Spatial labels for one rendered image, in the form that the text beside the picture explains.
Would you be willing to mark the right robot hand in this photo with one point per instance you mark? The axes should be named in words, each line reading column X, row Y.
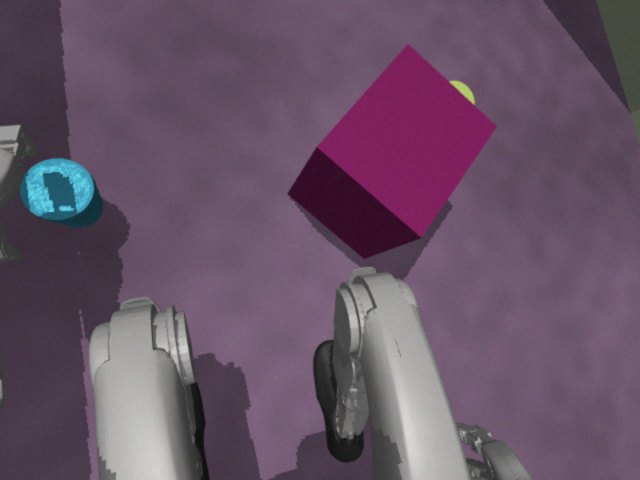
column 500, row 462

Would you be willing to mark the left robot foot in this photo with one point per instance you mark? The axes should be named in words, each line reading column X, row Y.
column 199, row 433

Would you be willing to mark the right robot foot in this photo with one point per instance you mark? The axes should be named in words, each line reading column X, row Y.
column 343, row 450

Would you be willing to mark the left robot hand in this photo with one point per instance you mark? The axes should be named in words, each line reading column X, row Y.
column 15, row 145

